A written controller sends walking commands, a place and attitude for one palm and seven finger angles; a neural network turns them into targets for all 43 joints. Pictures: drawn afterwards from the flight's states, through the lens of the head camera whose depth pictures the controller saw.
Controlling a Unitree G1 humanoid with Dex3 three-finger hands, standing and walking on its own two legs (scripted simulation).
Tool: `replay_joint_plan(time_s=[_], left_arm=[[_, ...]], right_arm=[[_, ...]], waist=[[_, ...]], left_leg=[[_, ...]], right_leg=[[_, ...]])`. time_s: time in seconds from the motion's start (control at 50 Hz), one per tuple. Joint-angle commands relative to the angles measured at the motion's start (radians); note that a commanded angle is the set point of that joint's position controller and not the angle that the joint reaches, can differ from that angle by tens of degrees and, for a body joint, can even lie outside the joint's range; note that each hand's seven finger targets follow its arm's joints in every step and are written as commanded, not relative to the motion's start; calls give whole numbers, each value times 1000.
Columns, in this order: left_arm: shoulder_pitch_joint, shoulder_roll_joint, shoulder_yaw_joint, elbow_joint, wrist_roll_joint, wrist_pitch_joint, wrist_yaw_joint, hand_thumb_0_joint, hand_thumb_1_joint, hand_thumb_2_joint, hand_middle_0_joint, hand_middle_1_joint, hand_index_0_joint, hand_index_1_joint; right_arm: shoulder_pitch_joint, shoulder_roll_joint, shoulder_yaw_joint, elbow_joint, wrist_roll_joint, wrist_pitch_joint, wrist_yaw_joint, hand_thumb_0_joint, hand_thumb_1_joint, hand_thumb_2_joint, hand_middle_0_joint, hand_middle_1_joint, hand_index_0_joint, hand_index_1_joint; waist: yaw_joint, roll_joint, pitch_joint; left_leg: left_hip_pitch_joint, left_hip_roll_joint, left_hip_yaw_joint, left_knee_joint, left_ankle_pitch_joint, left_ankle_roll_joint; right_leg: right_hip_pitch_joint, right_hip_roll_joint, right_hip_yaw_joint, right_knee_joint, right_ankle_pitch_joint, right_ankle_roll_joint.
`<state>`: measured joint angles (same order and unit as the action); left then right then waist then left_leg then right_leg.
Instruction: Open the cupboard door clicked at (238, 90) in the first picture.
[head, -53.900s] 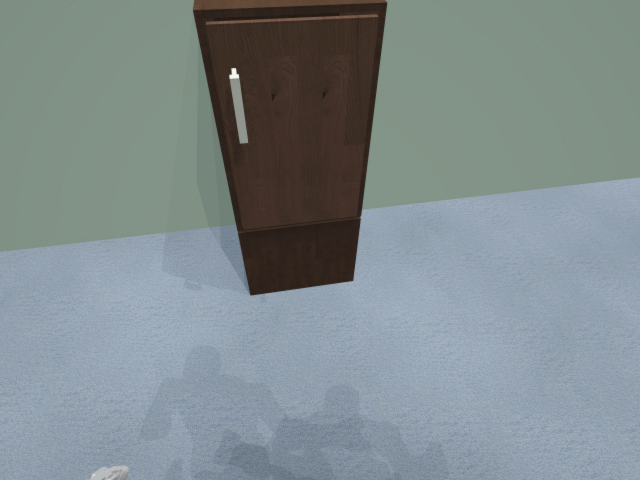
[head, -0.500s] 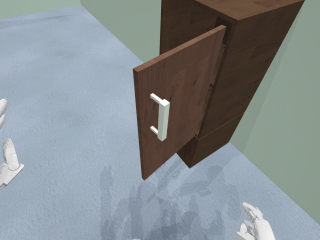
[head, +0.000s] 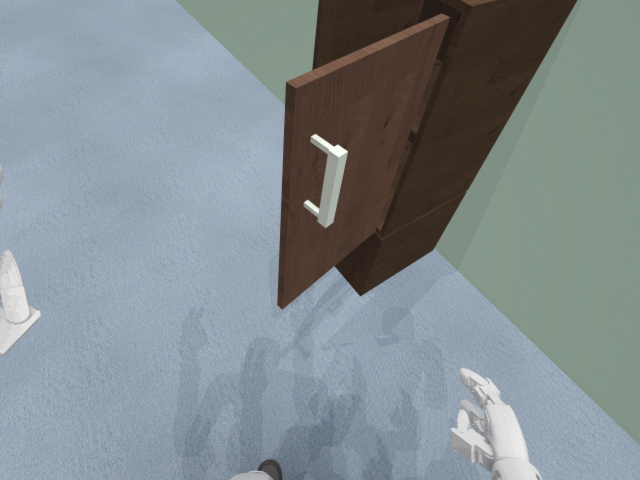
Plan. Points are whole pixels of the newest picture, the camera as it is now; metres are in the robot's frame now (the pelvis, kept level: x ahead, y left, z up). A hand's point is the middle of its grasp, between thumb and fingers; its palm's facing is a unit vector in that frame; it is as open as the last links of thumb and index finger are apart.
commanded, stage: stop stepping back and stand still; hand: left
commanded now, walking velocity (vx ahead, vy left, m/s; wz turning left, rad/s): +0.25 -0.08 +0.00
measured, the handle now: (322, 183) +0.54 +0.05 +0.03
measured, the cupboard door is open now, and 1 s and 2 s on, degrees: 100 100 100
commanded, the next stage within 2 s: let the arm hang, fingers relaxed in 1.10 s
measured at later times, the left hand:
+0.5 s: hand (22, 425) +0.13 +0.24 +0.16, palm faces +0.46 -0.80 -0.39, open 7.4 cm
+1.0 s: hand out of the picture +0.07 +0.20 +0.15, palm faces +0.42 -0.80 -0.42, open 7.4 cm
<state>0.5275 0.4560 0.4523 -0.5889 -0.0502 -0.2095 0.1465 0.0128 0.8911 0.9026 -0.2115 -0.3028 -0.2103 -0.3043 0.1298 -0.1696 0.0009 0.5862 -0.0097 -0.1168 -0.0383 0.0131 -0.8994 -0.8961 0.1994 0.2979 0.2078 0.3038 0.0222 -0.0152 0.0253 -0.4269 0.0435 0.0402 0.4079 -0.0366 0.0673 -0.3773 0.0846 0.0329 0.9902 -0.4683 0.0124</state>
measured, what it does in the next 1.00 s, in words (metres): walks backwards: right foot, then left foot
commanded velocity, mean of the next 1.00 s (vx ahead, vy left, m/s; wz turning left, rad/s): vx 0.11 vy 0.02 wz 0.00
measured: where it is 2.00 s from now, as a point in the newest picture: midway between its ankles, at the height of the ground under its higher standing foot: outside the picture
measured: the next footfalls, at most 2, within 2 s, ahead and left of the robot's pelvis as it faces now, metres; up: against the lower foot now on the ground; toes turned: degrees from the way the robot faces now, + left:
right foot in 0.20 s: -0.17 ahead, -0.12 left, +0.00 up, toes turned -3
left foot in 0.36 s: +0.02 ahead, +0.08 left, +0.00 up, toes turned +0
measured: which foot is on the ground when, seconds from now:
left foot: down 0.00-0.20, up 0.22-0.34, down 0.36-0.60, up 0.62-0.88, down 0.90-1.00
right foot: up 0.00-0.18, down 0.20-0.40, up 0.42-0.56, down 0.58-1.00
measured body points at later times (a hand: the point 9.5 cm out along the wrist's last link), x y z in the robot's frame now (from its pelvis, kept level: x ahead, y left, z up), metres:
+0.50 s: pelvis -0.10 -0.02 -0.02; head -0.13 -0.02 +0.43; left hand +0.10 +0.28 +0.18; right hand +0.01 -0.28 -0.11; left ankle -0.02 +0.08 -0.74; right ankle -0.16 -0.12 -0.71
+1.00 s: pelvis -0.14 -0.05 +0.00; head -0.13 -0.06 +0.45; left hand +0.04 +0.24 +0.17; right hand +0.03 -0.30 -0.08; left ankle -0.13 +0.09 -0.74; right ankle -0.11 -0.11 -0.74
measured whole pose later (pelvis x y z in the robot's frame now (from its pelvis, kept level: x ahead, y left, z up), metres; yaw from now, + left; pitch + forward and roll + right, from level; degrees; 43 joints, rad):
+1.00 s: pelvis -0.14 -0.05 +0.00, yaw -2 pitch -1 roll +1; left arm 0.51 0.33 0.35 -0.42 -0.02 -0.19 0.16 0.01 0.89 0.90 -0.21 -0.30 -0.21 -0.30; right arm 0.20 -0.24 -0.01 0.65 0.00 -0.13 -0.07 0.02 -0.90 -0.90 0.20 0.30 0.21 0.30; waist 0.02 0.01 0.02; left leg -0.19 0.04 0.02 0.46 -0.24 -0.04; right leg -0.23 0.04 -0.10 0.46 -0.22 -0.08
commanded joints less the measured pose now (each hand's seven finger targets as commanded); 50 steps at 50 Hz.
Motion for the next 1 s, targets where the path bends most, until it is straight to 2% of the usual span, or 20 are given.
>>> replay_joint_plan(time_s=[0.0, 0.08, 0.12, 0.16, 0.2, 0.24, 0.32, 0.34, 0.38, 0.42, 0.46, 0.54, 0.56, 0.58, 0.6, 0.64, 0.7, 0.8, 0.88, 0.98], left_arm=[[31, 129, 83, -232, -19, -38, 19, 0, 900, 900, -200, -300, -200, -300], [63, 188, 142, -261, -26, -28, 33, 0, 900, 900, -200, -300, -200, -300], [108, 188, 138, -274, -32, -33, 27, 0, 900, 900, -200, -300, -200, -300], [129, 244, 186, -288, -36, -46, 27, 0, 900, 900, -200, -300, -200, -300], [73, 304, 244, -318, -43, -57, 47, 0, 900, 900, -200, -300, -200, -300], [41, 171, 138, -172, -30, -31, 25, 0, 900, 900, -200, -300, -200, -300], [-98, 145, 83, 33, -3, -22, 27, 0, 900, 900, -200, -300, -200, -300], [-139, 132, 61, 45, -1, -20, 27, 0, 900, 900, -200, -300, -200, -300], [-222, 128, 35, 53, 7, -31, 26, 0, 900, 900, -200, -300, -200, -300], [-201, 171, 58, -22, 21, -42, 25, 0, 900, 900, -200, -300, -200, -300], [-90, 153, 71, -48, 12, -35, 21, 0, 900, 900, -200, -300, -200, -300], [101, 179, 126, -167, 17, -46, 31, 0, 900, 900, -200, -300, -200, -300], [115, 188, 141, -168, 22, -50, 31, 0, 900, 900, -200, -300, -200, -300], [105, 228, 171, -179, 22, -47, 33, 0, 900, 900, -200, -300, -200, -300], [25, 198, 145, -182, 13, -50, 35, 0, 900, 900, -200, -300, -200, -300], [-3, 177, 150, -73, 20, -66, 34, 0, 900, 900, -200, -300, -200, -300], [-61, 143, 109, 84, 24, -70, 31, 0, 900, 900, -200, -300, -200, -300], [-127, 62, 2, 117, 31, -55, 35, 0, 900, 900, -200, -300, -200, -300], [-123, 109, 19, -57, 33, -59, 36, 0, 900, 900, -200, -300, -200, -300], [-67, 178, 102, -177, 30, -61, 39, 0, 900, 900, -200, -300, -200, -300]], right_arm=[[-29, -159, -58, -108, -1, -58, -17, 0, -900, -900, 200, 300, 200, 300], [-11, -153, -49, -123, -4, -58, -26, 0, -900, -900, 200, 300, 200, 300], [-8, -136, -36, -128, 0, -49, -24, 0, -900, -900, 200, 300, 200, 300], [-7, -128, -27, -107, -7, -15, -23, 0, -900, -900, 200, 300, 200, 300], [-20, -133, -11, -112, -11, -17, -18, 0, -900, -900, 200, 300, 200, 300], [12, -158, -48, -91, 22, -32, -23, 0, -900, -900, 200, 300, 200, 300], [22, -163, -31, -44, 23, -42, -58, 0, -900, -900, 200, 300, 200, 300], [35, -183, -37, -45, 21, -46, -66, 0, -900, -900, 200, 300, 200, 300], [38, -198, -36, -59, 23, -59, -66, 0, -900, -900, 200, 300, 200, 300], [37, -165, -26, -53, -8, -77, -58, 0, -900, -900, 200, 300, 200, 300], [4, -167, -37, -58, 1, -80, -43, 0, -900, -900, 200, 300, 200, 300], [-45, -151, -29, -120, 10, -68, -33, 0, -900, -900, 200, 300, 200, 300], [-31, -137, -35, -125, 8, -56, -28, 0, -900, -900, 200, 300, 200, 300], [-21, -140, -46, -124, 6, -42, -26, 0, -900, -900, 200, 300, 200, 300], [-17, -138, -40, -99, -2, -43, -30, 0, -900, -900, 200, 300, 200, 300], [37, -139, -43, -63, -5, -52, -38, 0, -900, -900, 200, 300, 200, 300], [24, -130, -33, -51, 6, -50, -61, 0, -900, -900, 200, 300, 200, 300], [24, -152, -37, -46, 8, -82, -65, 0, -900, -900, 200, 300, 200, 300], [11, -185, -52, -78, 10, -83, -51, 0, -900, -900, 200, 300, 200, 300], [-3, -162, -40, -107, 10, -73, -39, 0, -900, -900, 200, 300, 200, 300]], waist=[[-21, 209, -221], [-15, 348, -252], [-20, 287, -254], [-21, -26, -203], [-12, -74, -188], [-40, -157, -123], [-62, -3, -9], [-69, 107, -33], [-68, 291, -4], [-54, 153, -19], [-25, 57, -44], [-1, 252, -70], [-5, 109, -46], [-6, -96, -39], [-16, -106, 7], [-58, -51, 7], [-49, -45, -5], [-22, -82, -28], [-7, 1, -118], [-15, 143, -113]], left_leg=[[218, 214, -210, -274, -295, 32], [218, 93, -100, -319, -479, -85], [215, 5, -1, -175, -367, -145], [299, -36, -18, 303, -195, -91], [13, -20, -54, 539, -261, -90], [-89, -5, -79, 526, -195, -87], [209, -38, 25, 135, -199, -29], [281, -3, -53, 76, -168, 7], [312, 248, -492, -83, -221, 152], [206, 288, -594, -192, -304, 173], [6, 217, -384, -228, -473, 113], [-265, 50, -68, -80, -617, -19], [-248, -20, -12, 138, -544, -51], [-175, -69, -5, 467, -454, -77], [-156, -61, -57, 660, -402, -87], [-105, -17, -88, 709, -306, -91], [-23, 2, -39, 479, -273, -82], [155, -30, 7, 110, -265, -37], [277, 64, -92, -7, -61, -7], [172, 24, -51, 3, -87, -41]], right_leg=[[47, -12, -52, -86, -57, 3], [238, 48, -185, -476, -111, -40], [310, 9, -179, -717, 0, -73], [0, -282, 106, -843, 143, -137], [89, -444, 199, -780, 400, -212], [196, -336, 124, -686, 469, -172], [76, -254, -2, -482, 506, -84], [34, -195, -38, -360, 459, -42], [-152, -76, -60, -106, 18, 19], [-118, -92, 3, 26, -92, -15], [112, -100, -26, -118, -48, -19], [438, -91, -88, -433, 30, -39], [339, -172, 50, -596, -67, -74], [119, -380, 396, -827, -276, -151], [-6, -453, 511, -899, -291, -186], [-53, -388, 365, -860, -187, -152], [37, -297, 164, -774, 76, -116], [134, -266, 126, -748, 153, -57], [208, -176, 72, -632, 358, 21], [278, -167, 63, -620, 409, -20]])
